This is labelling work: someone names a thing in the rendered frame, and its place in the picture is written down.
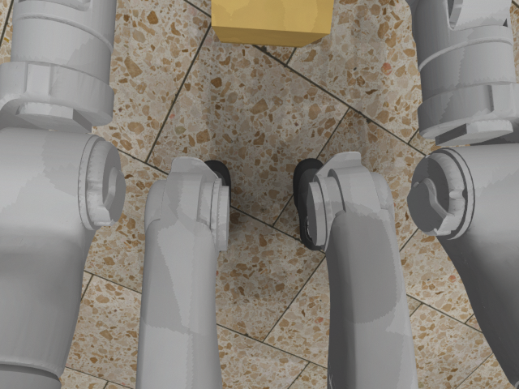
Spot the left robot thigh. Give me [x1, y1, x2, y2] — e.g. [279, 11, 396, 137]
[135, 172, 229, 389]

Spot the right robot forearm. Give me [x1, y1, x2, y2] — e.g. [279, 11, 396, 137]
[406, 0, 519, 146]

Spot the carton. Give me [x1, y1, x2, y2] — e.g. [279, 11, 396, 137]
[212, 0, 334, 48]

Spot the robot right shin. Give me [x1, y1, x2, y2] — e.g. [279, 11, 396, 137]
[307, 152, 395, 237]

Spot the robot left upper arm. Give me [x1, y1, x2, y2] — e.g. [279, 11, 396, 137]
[0, 127, 127, 389]

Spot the robot right upper arm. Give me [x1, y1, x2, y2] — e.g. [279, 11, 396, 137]
[407, 143, 519, 389]

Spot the left robot forearm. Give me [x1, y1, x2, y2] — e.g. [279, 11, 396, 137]
[0, 0, 117, 133]

